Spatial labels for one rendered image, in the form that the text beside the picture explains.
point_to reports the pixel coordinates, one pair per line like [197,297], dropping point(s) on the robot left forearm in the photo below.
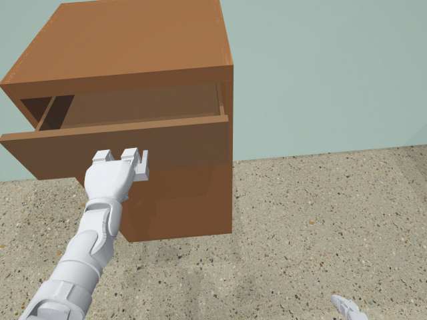
[67,293]

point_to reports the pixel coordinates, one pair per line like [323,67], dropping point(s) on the cabinet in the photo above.
[119,45]

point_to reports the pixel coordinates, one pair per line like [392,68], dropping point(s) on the robot right hand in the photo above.
[348,308]

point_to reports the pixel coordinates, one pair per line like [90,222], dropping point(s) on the robot left hand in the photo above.
[108,178]

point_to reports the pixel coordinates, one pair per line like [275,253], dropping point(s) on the handle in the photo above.
[141,169]

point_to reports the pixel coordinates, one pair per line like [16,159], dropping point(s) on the drawer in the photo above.
[180,126]

